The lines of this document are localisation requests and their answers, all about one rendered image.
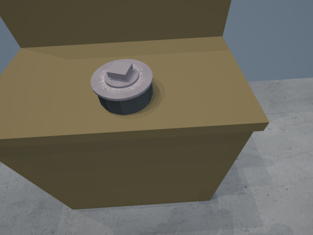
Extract knob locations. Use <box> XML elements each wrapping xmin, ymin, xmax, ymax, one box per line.
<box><xmin>107</xmin><ymin>61</ymin><xmax>133</xmax><ymax>80</ymax></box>

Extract lid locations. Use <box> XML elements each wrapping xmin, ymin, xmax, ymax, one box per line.
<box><xmin>90</xmin><ymin>59</ymin><xmax>153</xmax><ymax>101</ymax></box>

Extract pot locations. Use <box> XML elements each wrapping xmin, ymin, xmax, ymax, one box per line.
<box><xmin>98</xmin><ymin>84</ymin><xmax>153</xmax><ymax>115</ymax></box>

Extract table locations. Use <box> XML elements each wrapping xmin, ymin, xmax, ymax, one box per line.
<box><xmin>0</xmin><ymin>0</ymin><xmax>269</xmax><ymax>210</ymax></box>

